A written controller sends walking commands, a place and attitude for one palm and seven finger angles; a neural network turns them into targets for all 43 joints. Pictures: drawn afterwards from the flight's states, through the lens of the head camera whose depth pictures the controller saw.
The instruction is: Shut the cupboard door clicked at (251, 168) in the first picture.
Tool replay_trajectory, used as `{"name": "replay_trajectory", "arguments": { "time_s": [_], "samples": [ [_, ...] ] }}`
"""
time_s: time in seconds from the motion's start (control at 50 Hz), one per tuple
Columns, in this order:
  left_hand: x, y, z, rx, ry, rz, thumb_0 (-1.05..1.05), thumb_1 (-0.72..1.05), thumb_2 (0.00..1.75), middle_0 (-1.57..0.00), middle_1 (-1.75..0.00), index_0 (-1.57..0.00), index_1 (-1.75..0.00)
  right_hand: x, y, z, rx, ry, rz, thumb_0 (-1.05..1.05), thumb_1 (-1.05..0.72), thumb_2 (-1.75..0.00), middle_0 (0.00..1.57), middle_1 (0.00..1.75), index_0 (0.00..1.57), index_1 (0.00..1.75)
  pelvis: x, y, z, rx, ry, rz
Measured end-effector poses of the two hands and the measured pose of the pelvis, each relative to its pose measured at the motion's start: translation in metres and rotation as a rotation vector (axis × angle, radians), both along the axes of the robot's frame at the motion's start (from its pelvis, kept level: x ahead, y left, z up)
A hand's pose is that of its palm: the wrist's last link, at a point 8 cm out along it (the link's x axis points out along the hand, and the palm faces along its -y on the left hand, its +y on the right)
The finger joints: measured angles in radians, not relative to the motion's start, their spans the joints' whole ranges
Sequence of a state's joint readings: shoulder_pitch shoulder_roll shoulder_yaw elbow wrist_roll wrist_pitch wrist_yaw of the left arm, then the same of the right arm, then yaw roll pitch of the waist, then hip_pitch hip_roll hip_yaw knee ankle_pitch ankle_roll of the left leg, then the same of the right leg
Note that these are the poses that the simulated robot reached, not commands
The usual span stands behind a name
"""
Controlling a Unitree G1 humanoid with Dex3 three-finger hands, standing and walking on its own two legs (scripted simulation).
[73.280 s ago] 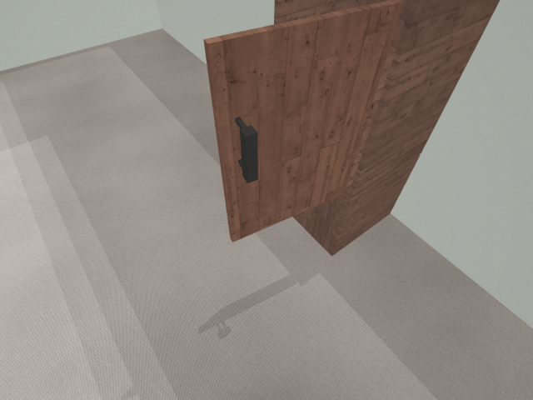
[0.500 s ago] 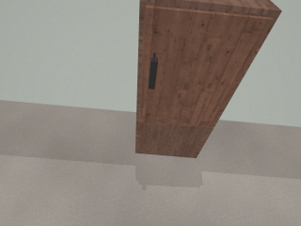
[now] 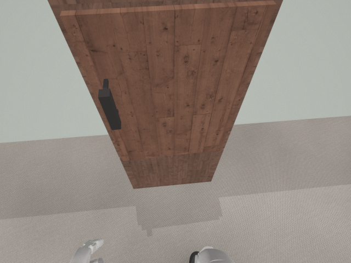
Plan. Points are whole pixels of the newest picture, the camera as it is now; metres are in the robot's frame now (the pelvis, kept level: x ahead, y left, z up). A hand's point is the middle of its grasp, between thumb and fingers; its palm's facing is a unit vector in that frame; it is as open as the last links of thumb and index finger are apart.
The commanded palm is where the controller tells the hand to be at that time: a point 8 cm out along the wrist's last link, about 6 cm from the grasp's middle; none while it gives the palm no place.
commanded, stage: come to a stop and stand still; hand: left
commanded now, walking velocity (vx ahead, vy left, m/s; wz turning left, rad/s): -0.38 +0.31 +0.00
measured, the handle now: (111, 104) +0.48 +0.17 +0.04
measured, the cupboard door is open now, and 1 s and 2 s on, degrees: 2 2 2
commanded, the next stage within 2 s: look again from close up in 0.88 s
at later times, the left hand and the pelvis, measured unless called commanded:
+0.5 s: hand out of the picture +0.08 +0.22 -0.17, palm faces +0.11 -0.97 -0.22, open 7.4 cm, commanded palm none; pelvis +0.05 +0.02 +0.01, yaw +2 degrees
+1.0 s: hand out of the picture +0.04 +0.19 -0.15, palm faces +0.02 -0.98 -0.20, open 7.3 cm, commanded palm none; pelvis +0.02 +0.01 +0.02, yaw +1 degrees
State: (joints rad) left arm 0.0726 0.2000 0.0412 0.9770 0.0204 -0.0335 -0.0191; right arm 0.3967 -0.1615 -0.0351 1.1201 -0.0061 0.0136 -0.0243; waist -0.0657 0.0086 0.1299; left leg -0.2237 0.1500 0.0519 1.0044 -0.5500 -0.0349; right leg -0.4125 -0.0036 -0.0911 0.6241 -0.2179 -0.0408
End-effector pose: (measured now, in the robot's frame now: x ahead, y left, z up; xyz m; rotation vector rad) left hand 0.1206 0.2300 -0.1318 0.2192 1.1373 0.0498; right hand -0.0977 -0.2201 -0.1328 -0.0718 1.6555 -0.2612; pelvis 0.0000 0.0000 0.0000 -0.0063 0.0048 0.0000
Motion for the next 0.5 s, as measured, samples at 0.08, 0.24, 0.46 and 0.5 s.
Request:
{"name": "replay_trajectory", "arguments": {
  "time_s": [0.08,0.24,0.46,0.5],
  "samples": [
    [-0.003,-0.019,0.009,0.005,0.053,0.034,0.0,0.91,0.9,-0.2,-0.3,-0.2,-0.3,0.079,-0.022,0.001,-0.018,-0.145,0.058,0.0,-0.91,-0.9,0.2,0.3,0.2,0.3,0.021,-0.01,0.012,0.001,0.006,0.011],
    [-0.004,-0.016,0.019,0.033,0.065,0.126,0.0,0.93,0.9,-0.21,-0.3,-0.2,-0.3,0.212,-0.028,0.007,-0.007,-0.377,0.162,0.0,-0.91,-0.9,0.2,0.3,0.19,0.3,0.045,-0.015,0.019,0.006,0.007,0.019],
    [-0.043,0.026,-0.001,0.023,0.144,0.21,0.01,0.91,0.9,-0.21,-0.3,-0.2,-0.3,0.275,-0.002,0.025,-0.054,-0.514,0.268,0.0,-0.91,-0.9,0.2,0.3,0.2,0.3,0.049,0.013,0.011,-0.011,0.007,0.04],
    [-0.051,0.034,-0.006,0.02,0.162,0.223,0.01,0.91,0.9,-0.21,-0.3,-0.2,-0.3,0.267,0.004,0.026,-0.065,-0.491,0.286,0.0,-0.91,-0.9,0.2,0.3,0.2,0.3,0.048,0.018,0.01,-0.002,-0.002,0.042]
  ]
}}
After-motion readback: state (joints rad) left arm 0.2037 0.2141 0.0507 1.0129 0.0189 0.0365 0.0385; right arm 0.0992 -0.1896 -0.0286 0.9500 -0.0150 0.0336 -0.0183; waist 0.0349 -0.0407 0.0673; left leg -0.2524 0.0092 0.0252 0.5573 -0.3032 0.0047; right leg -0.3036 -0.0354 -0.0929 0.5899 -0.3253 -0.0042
